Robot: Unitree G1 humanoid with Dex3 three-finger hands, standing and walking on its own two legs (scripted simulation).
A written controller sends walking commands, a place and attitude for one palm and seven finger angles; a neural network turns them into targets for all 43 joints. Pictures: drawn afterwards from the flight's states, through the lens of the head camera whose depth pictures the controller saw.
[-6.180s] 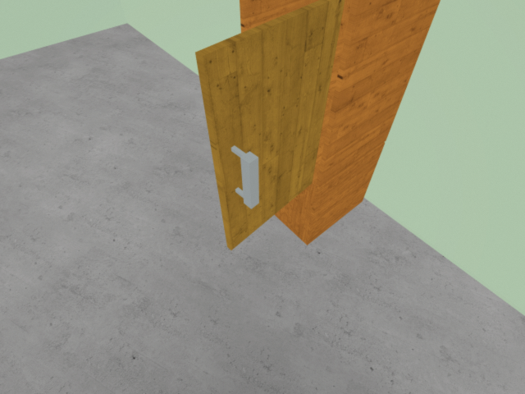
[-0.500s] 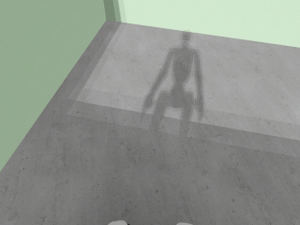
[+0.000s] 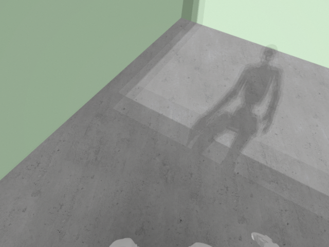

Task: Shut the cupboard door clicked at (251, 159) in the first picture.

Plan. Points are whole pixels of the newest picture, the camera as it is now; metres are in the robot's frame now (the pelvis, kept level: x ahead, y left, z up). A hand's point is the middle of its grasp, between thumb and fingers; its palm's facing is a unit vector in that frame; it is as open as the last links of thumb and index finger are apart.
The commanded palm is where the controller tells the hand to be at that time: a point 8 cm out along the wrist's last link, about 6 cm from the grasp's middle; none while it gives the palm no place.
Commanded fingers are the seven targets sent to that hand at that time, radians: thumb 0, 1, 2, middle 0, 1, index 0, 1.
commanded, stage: walk to a spot facing it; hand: left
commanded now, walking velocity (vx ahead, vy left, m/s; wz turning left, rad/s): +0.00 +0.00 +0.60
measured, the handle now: out of the picture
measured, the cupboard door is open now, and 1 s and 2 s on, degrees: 95 95 95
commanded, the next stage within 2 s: none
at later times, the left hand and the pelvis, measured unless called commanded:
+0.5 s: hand out of the picture +0.02 +0.15 -0.16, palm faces +0.33 -0.92 -0.20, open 7.4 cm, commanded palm none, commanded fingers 0.00 0.90 0.90 -0.20 -0.30 -0.20 -0.30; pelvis +0.02 -0.05 +0.01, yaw +20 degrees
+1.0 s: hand out of the picture +0.01 +0.13 -0.13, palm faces +0.57 -0.77 -0.28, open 7.4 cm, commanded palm none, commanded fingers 0.00 0.90 0.90 -0.20 -0.30 -0.20 -0.30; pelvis +0.04 -0.09 +0.02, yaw +38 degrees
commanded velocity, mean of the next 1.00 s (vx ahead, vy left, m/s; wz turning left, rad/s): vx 0.00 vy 0.00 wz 0.60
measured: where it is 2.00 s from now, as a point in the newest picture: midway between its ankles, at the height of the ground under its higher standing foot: outside the picture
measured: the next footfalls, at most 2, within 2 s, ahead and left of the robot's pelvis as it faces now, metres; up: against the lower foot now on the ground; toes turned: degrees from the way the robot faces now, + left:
right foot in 0.22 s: +0.08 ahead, -0.17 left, +0.00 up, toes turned +5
left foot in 0.52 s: +0.02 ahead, +0.07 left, +0.00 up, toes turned +26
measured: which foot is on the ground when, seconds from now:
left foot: down 0.00-0.22, up 0.24-0.50, down 0.52-0.86, up 0.88-1.00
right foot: up 0.00-0.20, down 0.22-0.52, up 0.54-0.84, down 0.86-1.00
